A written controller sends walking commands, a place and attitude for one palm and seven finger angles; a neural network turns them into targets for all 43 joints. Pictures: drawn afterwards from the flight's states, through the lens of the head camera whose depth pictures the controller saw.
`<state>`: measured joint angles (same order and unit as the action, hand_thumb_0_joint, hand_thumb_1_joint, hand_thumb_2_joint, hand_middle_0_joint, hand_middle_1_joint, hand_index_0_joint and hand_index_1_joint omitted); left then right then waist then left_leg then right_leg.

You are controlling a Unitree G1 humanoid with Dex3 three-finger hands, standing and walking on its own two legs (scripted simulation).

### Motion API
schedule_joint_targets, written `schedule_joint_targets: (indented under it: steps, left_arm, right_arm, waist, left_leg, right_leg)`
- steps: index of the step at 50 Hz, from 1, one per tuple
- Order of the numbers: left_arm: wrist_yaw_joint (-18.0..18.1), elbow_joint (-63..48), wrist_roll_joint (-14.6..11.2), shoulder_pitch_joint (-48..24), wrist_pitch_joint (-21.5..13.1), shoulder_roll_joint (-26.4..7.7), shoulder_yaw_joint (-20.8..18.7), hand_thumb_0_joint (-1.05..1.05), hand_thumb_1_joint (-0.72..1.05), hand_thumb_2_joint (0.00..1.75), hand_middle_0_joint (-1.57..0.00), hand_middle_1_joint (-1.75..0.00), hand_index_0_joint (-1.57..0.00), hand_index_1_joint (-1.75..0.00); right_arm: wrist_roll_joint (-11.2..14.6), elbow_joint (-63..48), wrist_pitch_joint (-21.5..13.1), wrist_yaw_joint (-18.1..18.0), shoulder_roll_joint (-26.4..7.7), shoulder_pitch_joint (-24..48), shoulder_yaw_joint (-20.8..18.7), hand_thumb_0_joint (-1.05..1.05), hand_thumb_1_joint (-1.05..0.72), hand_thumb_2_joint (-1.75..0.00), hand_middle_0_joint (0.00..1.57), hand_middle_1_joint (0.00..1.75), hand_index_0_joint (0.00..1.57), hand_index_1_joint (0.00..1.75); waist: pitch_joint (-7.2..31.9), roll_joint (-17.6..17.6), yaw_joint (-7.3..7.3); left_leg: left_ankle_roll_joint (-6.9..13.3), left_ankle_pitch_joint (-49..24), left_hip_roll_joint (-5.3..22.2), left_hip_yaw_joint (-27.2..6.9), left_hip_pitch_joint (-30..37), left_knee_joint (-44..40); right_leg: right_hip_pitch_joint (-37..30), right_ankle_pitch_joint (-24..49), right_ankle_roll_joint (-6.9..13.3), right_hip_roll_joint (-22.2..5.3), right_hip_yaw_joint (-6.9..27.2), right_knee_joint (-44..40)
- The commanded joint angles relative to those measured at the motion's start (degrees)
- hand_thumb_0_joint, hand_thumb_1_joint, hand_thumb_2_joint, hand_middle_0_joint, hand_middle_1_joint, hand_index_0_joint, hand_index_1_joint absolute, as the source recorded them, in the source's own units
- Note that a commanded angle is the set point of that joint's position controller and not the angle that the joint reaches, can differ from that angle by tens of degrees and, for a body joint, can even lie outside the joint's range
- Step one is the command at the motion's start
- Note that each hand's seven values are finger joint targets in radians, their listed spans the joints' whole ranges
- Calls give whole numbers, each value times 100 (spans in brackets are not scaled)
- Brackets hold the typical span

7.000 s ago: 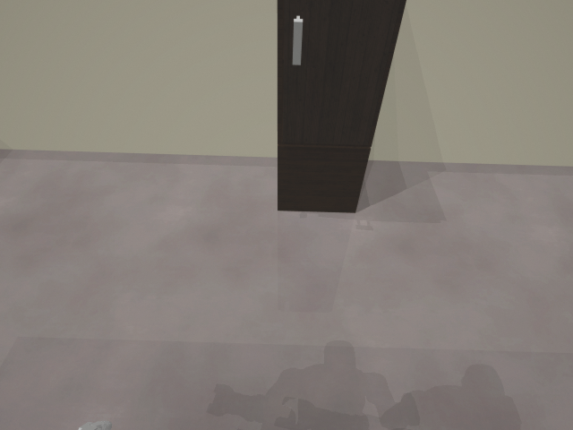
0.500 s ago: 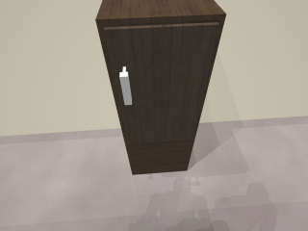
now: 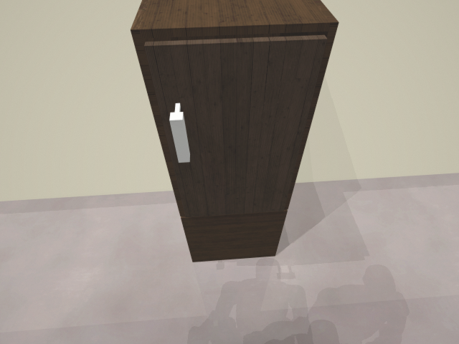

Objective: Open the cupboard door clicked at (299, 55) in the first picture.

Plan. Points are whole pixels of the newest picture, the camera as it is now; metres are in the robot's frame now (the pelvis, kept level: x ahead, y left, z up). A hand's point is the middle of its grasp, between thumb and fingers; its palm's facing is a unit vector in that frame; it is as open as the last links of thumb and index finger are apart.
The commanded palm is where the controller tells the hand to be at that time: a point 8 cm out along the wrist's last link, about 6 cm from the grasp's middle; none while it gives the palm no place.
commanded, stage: look again from close up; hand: left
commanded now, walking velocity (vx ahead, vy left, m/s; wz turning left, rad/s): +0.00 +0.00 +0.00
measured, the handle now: (181, 132) +0.54 +0.14 +0.06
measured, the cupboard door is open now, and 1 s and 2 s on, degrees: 0 0 0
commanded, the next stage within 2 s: raise the hand with hooked fingers in 0.14 s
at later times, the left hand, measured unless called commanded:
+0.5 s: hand (142, 281) +0.22 +0.16 +0.01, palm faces +0.20 -0.98 -0.02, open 7.7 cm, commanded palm +0.13 +0.22 -0.05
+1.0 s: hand (123, 297) +0.20 +0.19 -0.01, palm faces +0.10 -0.99 -0.04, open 10.6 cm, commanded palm +0.15 +0.24 +0.00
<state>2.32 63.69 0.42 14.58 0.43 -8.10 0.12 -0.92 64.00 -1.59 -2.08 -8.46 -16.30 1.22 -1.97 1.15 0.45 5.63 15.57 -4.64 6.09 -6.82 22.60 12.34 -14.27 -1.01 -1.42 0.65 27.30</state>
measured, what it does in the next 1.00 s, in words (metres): lowers itself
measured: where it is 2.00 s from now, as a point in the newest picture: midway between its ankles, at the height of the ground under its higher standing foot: outside the picture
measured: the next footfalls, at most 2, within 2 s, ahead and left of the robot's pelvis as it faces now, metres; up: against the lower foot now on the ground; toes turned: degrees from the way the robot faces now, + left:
none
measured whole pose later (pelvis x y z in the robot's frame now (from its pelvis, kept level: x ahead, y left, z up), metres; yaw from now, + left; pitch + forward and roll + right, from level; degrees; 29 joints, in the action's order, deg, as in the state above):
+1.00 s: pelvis -0.03 -0.06 -0.06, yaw +4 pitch +12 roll -1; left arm -22.7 10.6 -21.1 13.1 -17.4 -18.1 -18.5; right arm 1.8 34.1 -12.7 -2.6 -12.0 -15.3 3.5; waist 6.3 1.6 0.4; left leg 0.5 27.7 0.4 -0.7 -41.3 57.2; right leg 41.8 -24.5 4.3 1.7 -7.4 54.1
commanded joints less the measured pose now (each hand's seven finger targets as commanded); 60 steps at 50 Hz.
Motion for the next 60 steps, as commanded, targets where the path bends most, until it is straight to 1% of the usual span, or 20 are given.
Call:
schedule_joint_targets:
  steps: [1,11,12,13,14,15,16,17,18,22,25,27,30,33,35,38,42,47,50,60]
  left_arm:
    - [-2,-191,19,333,-128,-458,-30,0,90,90,-20,-30,-20,-30]
    - [0,-157,16,390,-153,-489,-23,0,90,90,-20,-30,-20,-30]
    - [232,99,78,932,-255,-671,-41,0,90,90,-20,-30,-20,-30]
    - [263,-8939,-963,-3421,-1377,-2140,-908,0,88,89,-20,-32,-20,-32]
    - [475,-7648,-491,-1076,-1088,-1664,-685,0,85,88,-20,-33,-20,-33]
    - [624,-6621,-665,482,-310,-444,40,0,83,87,-21,-34,-21,-34]
    - [551,-6441,-851,417,-277,-12,141,0,81,86,-21,-36,-21,-36]
    - [456,-6713,-897,81,-552,-283,-96,0,78,85,-21,-37,-21,-37]
    - [323,-6701,-904,49,-867,-647,-520,0,76,84,-21,-39,-21,-39]
    - [-895,-5155,-1322,2128,-2444,-72,-928,0,67,80,-22,-45,-22,-45]
    - [-2034,-5074,-1685,2252,-3532,-812,-1726,0,60,77,-22,-50,-22,-50]
    - [-2297,-5697,-1830,1745,-3252,-1148,-1875,0,55,75,-22,-53,-22,-53]
    - [-2163,-6624,-2041,457,-2786,-1533,-2138,0,48,72,-23,-57,-23,-57]
    - [-1873,-7610,-1967,-251,-3019,-1559,-2139,0,41,69,-24,-62,-24,-62]
    - [-1891,-8078,-1908,-864,-3241,-1667,-1929,0,36,67,-24,-64,-24,-64]
    - [-2222,-7472,-1891,-718,-3224,-1613,-1702,0,29,64,-24,-69,-24,-69]
    - [-2641,-6539,-2106,-515,-2585,-1976,-2125,0,20,60,-25,-75,-25,-75]
    - [-2504,-6344,-2346,-176,-2090,-2081,-2624,0,8,55,-26,-82,-26,-82]
    - [-2333,-6244,-2330,-334,-2217,-1996,-2567,0,1,52,-26,-87,-26,-87]
    - [-2249,-6584,-2197,-783,-2455,-2150,-2440,0,-22,42,-28,-102,-28,-102]
  right_arm:
    - [23,-82,-90,-39,-567,-380,-129,0,-90,-90,20,30,20,30]
    - [25,-22,-97,-57,-575,-301,-127,0,-90,-90,20,30,20,30]
    - [113,-415,-87,9,-855,121,-177,0,-90,-90,20,30,20,30]
    - [363,-2537,-883,-188,-1731,-107,-353,0,-90,-90,20,30,20,30]
    - [239,-2193,-1396,-328,-1250,439,-212,0,-90,-90,20,30,20,30]
    - [309,-2189,-1524,-243,-953,355,-282,0,-90,-90,20,30,20,30]
    - [331,-2046,-1546,-198,-1009,200,-297,0,-90,-90,20,30,20,30]
    - [284,-2423,-1635,-137,-1229,353,-400,0,-90,-90,20,30,20,30]
    - [168,-2572,-1674,-95,-1390,293,-466,0,-90,-90,20,30,20,30]
    - [93,-3208,-1601,154,-1304,724,-613,0,-90,-90,20,30,20,30]
    - [155,-3723,-1576,305,-1381,869,-727,0,-90,-90,20,30,20,30]
    - [223,-4248,-1451,267,-1412,1099,-661,0,-90,-90,20,30,20,30]
    - [284,-4619,-1282,90,-1364,1032,-575,0,-90,-90,20,30,20,30]
    - [252,-4478,-1287,5,-1234,568,-539,0,-90,-90,20,30,20,30]
    - [196,-4317,-1334,-52,-1257,431,-457,0,-90,-90,20,30,20,30]
    - [238,-4006,-1452,-119,-1283,419,-374,0,-90,-90,20,30,20,30]
    - [324,-3922,-1501,-201,-1364,512,-300,0,-90,-90,20,30,20,30]
    - [313,-4021,-1511,-170,-1275,567,-264,0,-90,-90,20,30,20,30]
    - [293,-4018,-1562,-134,-1305,596,-253,0,-90,-90,20,30,20,30]
    - [292,-3943,-1684,-166,-1498,329,-283,0,-90,-90,20,30,20,30]
  waist:
    - [-168,-140,-22]
    - [-45,-152,-19]
    - [60,-891,-224]
    - [2901,264,396]
    - [2751,1520,-33]
    - [1523,1558,49]
    - [633,684,172]
    - [228,435,222]
    - [504,-37,262]
    - [752,-1650,-294]
    - [1292,-594,-503]
    - [1698,-381,-554]
    - [1759,-364,-269]
    - [2087,346,-27]
    - [2253,308,250]
    - [1942,519,353]
    - [2014,177,120]
    - [2280,-259,-212]
    - [1825,-357,-214]
    - [1881,212,-119]
  left_leg:
    - [-214,-1507,1117,-923,-186,-501]
    - [-228,-1798,1114,-844,15,-377]
    - [-386,-2845,1358,-778,-310,630]
    - [-649,-3503,594,-1024,921,227]
    - [-785,-4379,967,-963,1493,94]
    - [-992,-4031,941,-982,632,-36]
    - [-943,-3444,911,-1016,159,-1]
    - [-806,-2745,815,-1075,-276,331]
    - [-781,-2337,710,-1092,-556,748]
    - [-695,-1056,391,-728,-2577,2080]
    - [-709,-466,187,-488,-3391,2841]
    - [-593,-85,92,-344,-3766,2951]
    - [-496,461,117,-425,-4142,3266]
    - [-408,168,341,-599,-3623,3365]
    - [-364,-69,431,-695,-3528,3547]
    - [-360,18,468,-740,-3564,3541]
    - [-369,48,439,-798,-3698,3307]
    - [-409,-241,410,-828,-3509,2841]
    - [-413,-152,415,-840,-3516,2638]
    - [-398,-396,439,-877,-2556,2095]
  right_leg:
    - [-73,1060,334,-391,421,-217]
    - [-198,1452,369,-420,450,-232]
    - [-238,2712,184,-585,327,-159]
    - [-420,2431,306,41,93,358]
    - [79,720,395,120,41,626]
    - [687,-240,292,46,-269,875]
    - [1008,-244,219,48,-376,851]
    - [1233,-158,220,72,-427,652]
    - [1323,130,250,118,-514,555]
    - [1883,693,269,170,-604,1608]
    - [1903,654,380,23,-85,2267]
    - [1809,56,330,7,156,2247]
    - [1910,-874,145,-79,804,1842]
    - [1955,-574,142,-11,743,1848]
    - [1960,-13,100,20,756,1979]
    - [2094,-94,102,34,660,1871]
    - [1639,-366,42,-35,718,1569]
    - [1038,-11,-2,-93,554,1434]
    - [1248,-311,56,-20,435,1385]
    - [1468,-65,252,231,-232,1556]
